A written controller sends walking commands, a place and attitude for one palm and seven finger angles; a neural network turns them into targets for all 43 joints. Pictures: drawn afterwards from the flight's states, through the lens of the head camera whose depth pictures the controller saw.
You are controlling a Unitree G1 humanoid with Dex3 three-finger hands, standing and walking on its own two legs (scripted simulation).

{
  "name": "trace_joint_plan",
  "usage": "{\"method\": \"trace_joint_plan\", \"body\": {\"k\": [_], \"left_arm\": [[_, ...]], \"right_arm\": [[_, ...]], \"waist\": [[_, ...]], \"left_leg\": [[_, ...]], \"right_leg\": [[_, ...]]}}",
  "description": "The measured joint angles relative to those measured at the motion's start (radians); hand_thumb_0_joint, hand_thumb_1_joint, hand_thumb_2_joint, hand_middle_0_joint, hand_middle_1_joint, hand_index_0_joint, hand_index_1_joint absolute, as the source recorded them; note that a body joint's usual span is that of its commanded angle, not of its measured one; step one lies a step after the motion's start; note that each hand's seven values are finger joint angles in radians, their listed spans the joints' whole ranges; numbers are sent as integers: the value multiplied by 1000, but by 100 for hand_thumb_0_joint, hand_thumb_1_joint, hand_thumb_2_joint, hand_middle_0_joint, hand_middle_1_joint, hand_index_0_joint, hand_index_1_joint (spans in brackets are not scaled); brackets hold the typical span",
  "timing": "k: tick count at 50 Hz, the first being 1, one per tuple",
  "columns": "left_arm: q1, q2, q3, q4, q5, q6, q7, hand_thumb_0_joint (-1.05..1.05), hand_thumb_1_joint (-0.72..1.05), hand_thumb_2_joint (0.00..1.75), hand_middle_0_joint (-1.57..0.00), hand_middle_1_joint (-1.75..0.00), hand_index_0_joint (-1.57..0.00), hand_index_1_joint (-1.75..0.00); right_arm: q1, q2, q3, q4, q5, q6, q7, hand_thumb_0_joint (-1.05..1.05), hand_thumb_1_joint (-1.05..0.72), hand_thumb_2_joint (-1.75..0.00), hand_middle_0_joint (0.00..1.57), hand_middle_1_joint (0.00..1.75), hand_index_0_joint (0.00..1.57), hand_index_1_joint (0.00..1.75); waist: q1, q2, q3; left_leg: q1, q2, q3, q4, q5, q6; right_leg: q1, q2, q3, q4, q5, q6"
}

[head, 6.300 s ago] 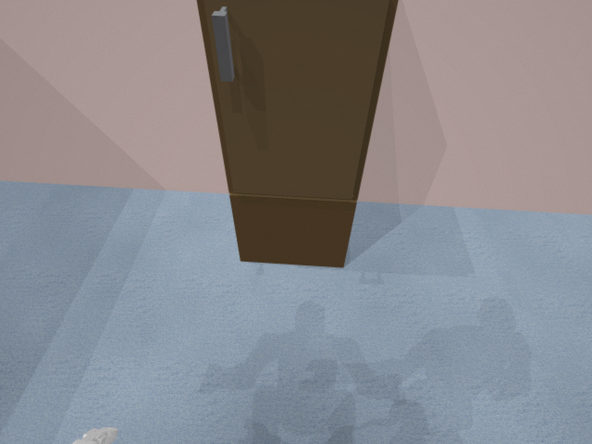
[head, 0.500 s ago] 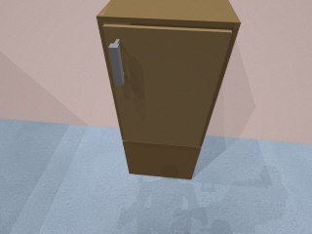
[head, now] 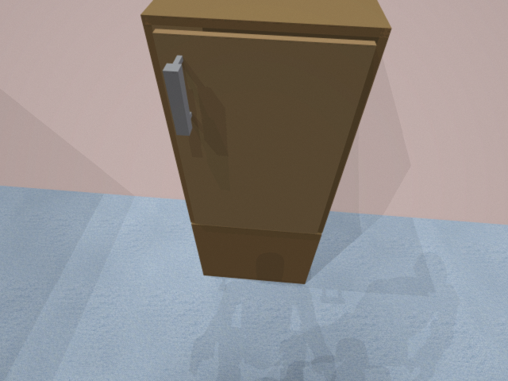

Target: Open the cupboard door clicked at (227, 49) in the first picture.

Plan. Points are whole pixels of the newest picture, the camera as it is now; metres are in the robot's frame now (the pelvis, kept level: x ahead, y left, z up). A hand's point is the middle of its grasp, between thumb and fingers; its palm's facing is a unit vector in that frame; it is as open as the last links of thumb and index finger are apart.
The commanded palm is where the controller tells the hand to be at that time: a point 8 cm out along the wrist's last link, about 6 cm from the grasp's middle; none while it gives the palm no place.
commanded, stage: look again from close up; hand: left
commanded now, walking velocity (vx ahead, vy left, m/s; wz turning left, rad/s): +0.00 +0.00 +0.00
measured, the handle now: (181, 96) +0.59 +0.18 +0.14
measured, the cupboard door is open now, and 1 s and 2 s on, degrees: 0 0 0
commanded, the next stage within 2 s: raise the hand with hooked fingers in 0.24 s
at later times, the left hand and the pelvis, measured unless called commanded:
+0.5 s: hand (137, 343) +0.18 +0.20 -0.04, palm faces +0.27 -0.96 -0.11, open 7.5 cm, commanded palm +0.12 +0.24 -0.05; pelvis +0.01 -0.01 -0.01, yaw +2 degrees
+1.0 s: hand (124, 321) +0.20 +0.20 +0.01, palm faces -0.03 -1.00 -0.07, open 10.0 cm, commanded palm +0.17 +0.26 +0.03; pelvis -0.01 -0.02 -0.05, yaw +3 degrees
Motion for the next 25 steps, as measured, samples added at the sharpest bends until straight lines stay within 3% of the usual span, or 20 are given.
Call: {"method": "trace_joint_plan", "body": {"k": [11, 18, 19, 20, 22, 25], "left_arm": [[-35, 4, 5, -7, 2, -4, 3, 0, 91, 90, -20, -30, -20, -30], [-30, 7, 8, -9, 2, -7, 12, 0, 91, 90, -20, -30, -20, -30], [20, 1, 36, -164, -38, 52, 10, 0, 91, 90, -20, -30, -21, -30], [83, -2, 60, -354, -64, 63, 14, 1, 90, 90, -20, -30, -21, -30], [174, -6, 73, -659, -115, 15, 39, 1, 89, 89, -20, -31, -21, -31], [168, -19, 110, -884, -170, -111, 11, 1, 86, 88, -20, -33, -21, -33]], "right_arm": [[-41, 25, 1, -1, -1, -7, -3, 1, -91, -90, 20, 30, 20, 30], [-56, 12, -4, -12, 1, -3, -3, 1, -91, -90, 20, 30, 20, 30], [-40, 8, -4, -59, 14, -10, -5, 1, -91, -90, 20, 30, 20, 30], [-14, 5, -2, -111, 22, -49, -18, 1, -91, -90, 20, 30, 20, 30], [24, -1, -8, -194, 37, -140, -39, 1, -91, -90, 20, 30, 20, 30], [16, -21, -26, -302, 30, -217, -38, 1, -91, -90, 20, 30, 20, 30]], "waist": [[1, -6, -12], [5, 3, -13], [4, 5, -8], [12, 0, -6], [11, -2, -25], [-11, 15, -60]], "left_leg": [[20, 7, -1, 0, -17, -7], [13, 14, -6, 12, -25, -11], [4, 16, -7, 25, -32, -11], [4, 12, -4, 27, -34, -11], [-10, 2, -10, 35, -36, -12], [-89, -3, -33, 106, -56, -9]], "right_leg": [[20, 7, -1, -1, -17, -5], [23, 14, -6, -8, -19, -5], [18, 15, -7, -1, -20, -5], [11, 11, -4, 11, -25, -6], [-9, -1, -9, 42, -43, -5], [-71, -11, -32, 99, -68, -5]]}}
